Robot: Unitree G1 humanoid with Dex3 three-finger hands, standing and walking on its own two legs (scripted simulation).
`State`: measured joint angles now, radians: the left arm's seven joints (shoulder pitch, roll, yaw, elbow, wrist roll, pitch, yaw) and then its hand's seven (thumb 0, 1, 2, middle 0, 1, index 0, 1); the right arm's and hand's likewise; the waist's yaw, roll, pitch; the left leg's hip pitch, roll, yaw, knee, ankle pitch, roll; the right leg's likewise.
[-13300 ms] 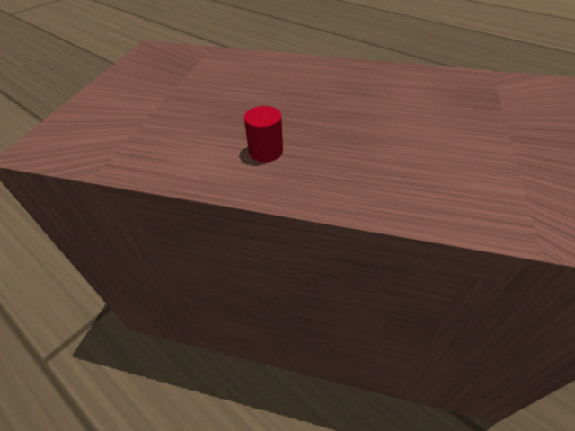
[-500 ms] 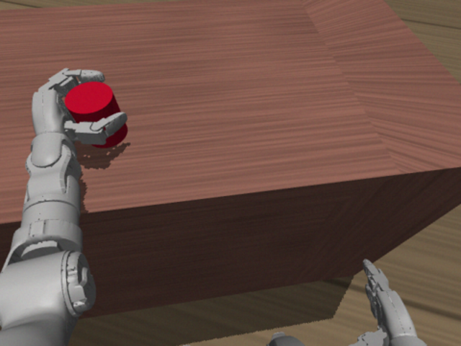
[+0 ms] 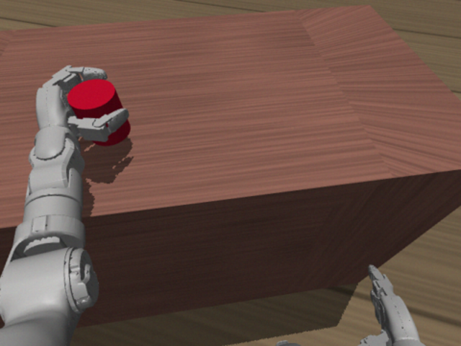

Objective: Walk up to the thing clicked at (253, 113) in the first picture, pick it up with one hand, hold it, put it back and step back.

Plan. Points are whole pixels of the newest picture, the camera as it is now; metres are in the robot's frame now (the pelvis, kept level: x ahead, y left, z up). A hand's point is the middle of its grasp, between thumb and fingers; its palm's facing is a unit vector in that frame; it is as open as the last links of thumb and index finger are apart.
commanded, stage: settle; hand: left
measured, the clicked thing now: (101, 113) +0.50 +0.18 +0.14
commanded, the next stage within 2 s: lift in 0.30 s
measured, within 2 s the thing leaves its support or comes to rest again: neither
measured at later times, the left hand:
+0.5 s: hand (95, 96) +0.49 +0.18 +0.18, palm faces +0.15 -0.99 -0.02, open 10.0 cm
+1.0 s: hand (67, 81) +0.43 +0.18 +0.25, palm faces +0.14 -0.99 -0.04, open 10.0 cm
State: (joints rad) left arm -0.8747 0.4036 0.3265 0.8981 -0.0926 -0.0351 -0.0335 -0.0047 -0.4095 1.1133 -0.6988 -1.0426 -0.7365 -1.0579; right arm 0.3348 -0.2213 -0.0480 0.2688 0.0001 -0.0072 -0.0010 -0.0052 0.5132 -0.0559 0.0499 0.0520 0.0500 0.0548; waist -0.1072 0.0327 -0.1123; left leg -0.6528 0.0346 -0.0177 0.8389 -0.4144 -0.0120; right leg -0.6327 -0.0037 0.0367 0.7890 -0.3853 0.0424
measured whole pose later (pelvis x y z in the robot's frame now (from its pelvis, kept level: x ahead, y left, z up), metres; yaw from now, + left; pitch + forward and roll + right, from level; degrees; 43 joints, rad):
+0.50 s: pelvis -0.01 +0.00 +0.01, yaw +0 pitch +11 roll -1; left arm -0.91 0.41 0.32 0.92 -0.10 0.00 -0.04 0.00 -0.42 1.13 -0.69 -1.07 -0.72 -1.08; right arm 0.30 -0.22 -0.04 0.37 0.01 -0.05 -0.03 -0.01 0.52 -0.05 0.05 0.05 0.05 0.05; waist -0.10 0.04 -0.10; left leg -0.60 0.03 -0.02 0.78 -0.38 -0.02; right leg -0.58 0.00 0.04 0.74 -0.35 0.04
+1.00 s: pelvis +0.00 +0.00 +0.02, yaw +1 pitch +5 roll -1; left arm -0.74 0.33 0.27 0.49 -0.14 0.26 -0.04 0.00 -0.41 1.13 -0.68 -1.07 -0.72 -1.09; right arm 0.34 -0.21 -0.04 0.41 0.03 -0.12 -0.04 -0.01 0.52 -0.05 0.05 0.05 0.05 0.05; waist -0.02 0.07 -0.12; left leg -0.43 0.02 -0.02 0.70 -0.36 -0.02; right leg -0.41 -0.02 0.02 0.67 -0.35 0.04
